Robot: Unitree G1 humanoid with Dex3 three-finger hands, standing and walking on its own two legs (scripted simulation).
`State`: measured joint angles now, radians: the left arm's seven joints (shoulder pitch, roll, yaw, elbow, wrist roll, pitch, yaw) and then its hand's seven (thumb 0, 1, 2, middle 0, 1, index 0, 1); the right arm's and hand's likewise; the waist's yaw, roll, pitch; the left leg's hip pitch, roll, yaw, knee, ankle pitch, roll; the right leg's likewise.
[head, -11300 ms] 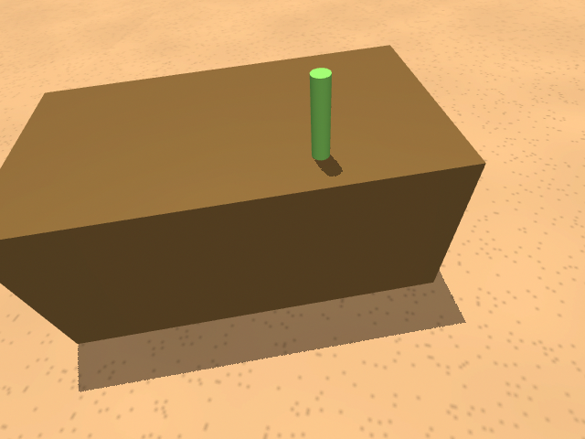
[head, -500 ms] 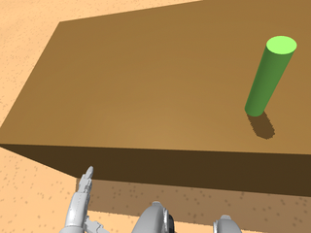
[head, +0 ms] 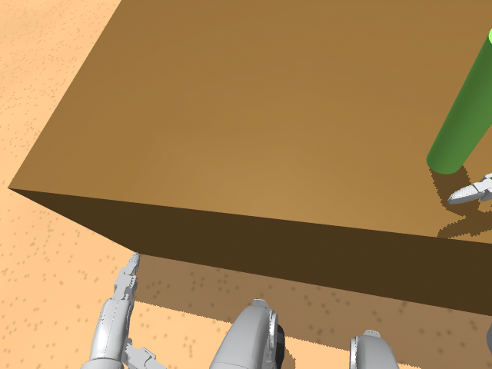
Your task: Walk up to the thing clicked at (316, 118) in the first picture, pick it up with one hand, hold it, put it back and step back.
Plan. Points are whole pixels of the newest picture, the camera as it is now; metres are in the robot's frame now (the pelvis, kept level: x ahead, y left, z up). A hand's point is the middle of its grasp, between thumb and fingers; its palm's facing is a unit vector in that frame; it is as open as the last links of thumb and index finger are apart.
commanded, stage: close in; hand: right
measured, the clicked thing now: (472, 114) +0.49 -0.21 +0.06
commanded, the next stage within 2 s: rest palm in 0.26 s
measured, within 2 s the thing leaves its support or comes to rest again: leaves its support in 1.58 s
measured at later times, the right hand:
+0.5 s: hand (450, 151) +0.46 -0.19 +0.01, palm faces +0.14 +0.99 +0.03, open 17.3 cm
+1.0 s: hand (452, 137) +0.48 -0.20 +0.02, palm faces +0.15 +0.99 +0.01, open 13.6 cm
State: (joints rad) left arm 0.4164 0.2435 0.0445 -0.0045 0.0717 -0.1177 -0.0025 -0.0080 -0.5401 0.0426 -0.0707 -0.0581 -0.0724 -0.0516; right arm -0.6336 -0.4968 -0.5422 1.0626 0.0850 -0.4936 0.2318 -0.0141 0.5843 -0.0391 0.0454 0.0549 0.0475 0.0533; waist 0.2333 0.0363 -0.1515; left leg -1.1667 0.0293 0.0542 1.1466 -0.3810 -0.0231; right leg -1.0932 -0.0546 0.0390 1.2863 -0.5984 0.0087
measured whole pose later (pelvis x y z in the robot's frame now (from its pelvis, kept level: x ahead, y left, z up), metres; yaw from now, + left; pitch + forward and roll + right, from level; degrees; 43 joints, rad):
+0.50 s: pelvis +0.00 +0.01 +0.00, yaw -1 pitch +22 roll +3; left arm 0.45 0.24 0.07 -0.09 0.07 -0.09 -0.01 -0.01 -0.56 0.06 -0.06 -0.05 -0.05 -0.05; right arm -0.64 -0.38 -0.45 1.00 0.05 -0.49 0.11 -0.01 0.53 -0.02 0.10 0.05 0.10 0.05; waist 0.21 0.04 -0.14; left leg -1.16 0.04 0.05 1.17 -0.39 -0.02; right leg -1.08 -0.04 0.04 1.29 -0.60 0.01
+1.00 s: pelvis +0.01 +0.00 +0.00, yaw +0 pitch +24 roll +3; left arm 0.45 0.25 0.07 -0.09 0.07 -0.06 -0.02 -0.01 -0.56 0.07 -0.06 -0.05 -0.05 -0.05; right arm -0.69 -0.41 -0.46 1.04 0.04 -0.47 0.10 -0.01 0.45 -0.14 0.70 0.40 0.69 0.40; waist 0.22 0.02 -0.15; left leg -1.17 0.04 0.04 1.16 -0.40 -0.02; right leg -1.09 -0.04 0.03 1.28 -0.60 0.01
